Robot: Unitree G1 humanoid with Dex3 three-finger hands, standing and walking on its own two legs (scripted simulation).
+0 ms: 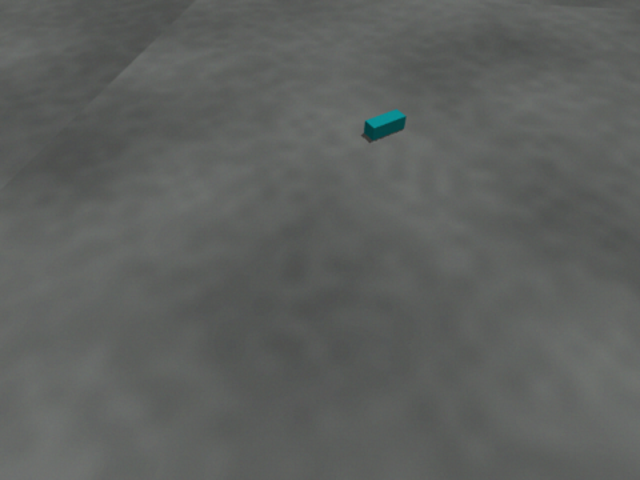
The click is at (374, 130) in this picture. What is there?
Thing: lying carton
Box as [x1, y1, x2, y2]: [364, 109, 405, 139]
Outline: 405,116 396,109 368,119 365,121 364,132 372,139 403,128
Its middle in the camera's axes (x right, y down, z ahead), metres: +0.35 -0.65 +2.12
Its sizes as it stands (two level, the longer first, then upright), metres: 0.210 0.082 0.074
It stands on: the floor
